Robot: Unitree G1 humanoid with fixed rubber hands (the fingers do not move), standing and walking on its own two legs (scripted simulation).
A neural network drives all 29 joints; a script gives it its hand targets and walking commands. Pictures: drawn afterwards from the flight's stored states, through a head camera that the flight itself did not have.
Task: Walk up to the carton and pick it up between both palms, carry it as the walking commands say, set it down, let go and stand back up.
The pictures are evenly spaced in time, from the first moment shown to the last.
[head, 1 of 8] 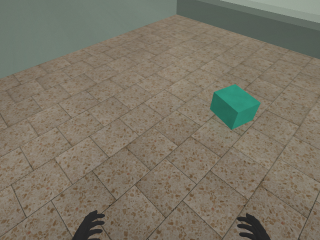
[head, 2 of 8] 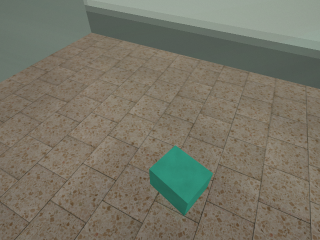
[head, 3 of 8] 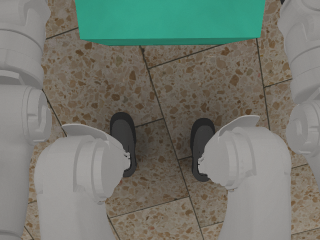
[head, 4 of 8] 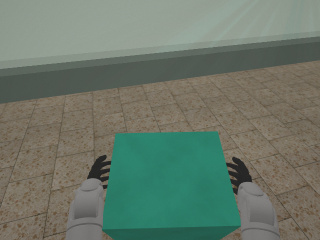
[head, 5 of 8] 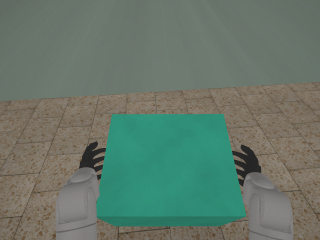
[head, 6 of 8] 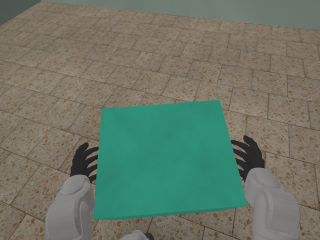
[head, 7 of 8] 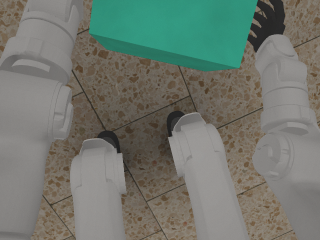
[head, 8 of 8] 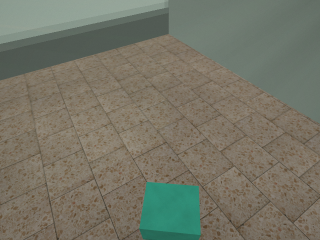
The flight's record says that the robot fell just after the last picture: no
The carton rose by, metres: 0.70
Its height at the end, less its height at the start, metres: +0.00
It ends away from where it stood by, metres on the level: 4.76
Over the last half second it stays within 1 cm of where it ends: yes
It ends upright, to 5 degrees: yes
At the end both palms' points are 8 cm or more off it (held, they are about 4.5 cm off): yes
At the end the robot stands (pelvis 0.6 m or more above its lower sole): yes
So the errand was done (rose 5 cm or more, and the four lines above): yes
